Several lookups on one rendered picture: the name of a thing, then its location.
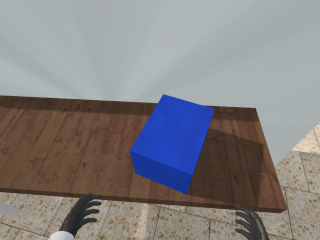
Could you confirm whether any table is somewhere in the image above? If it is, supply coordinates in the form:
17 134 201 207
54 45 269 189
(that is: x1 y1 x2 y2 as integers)
0 95 288 218

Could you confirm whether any robot left hand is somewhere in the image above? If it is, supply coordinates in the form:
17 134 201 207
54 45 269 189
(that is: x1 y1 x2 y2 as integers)
59 193 102 238

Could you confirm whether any carton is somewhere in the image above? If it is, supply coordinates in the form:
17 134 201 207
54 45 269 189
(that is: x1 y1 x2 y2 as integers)
130 94 215 195

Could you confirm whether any robot right hand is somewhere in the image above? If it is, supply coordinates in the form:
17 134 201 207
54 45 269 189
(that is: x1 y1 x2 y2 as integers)
235 206 269 240

